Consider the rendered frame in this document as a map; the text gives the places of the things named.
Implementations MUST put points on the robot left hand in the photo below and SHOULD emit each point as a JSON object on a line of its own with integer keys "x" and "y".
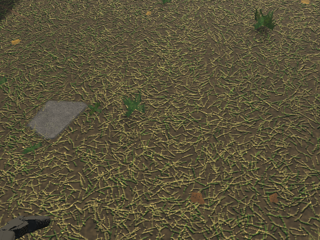
{"x": 21, "y": 225}

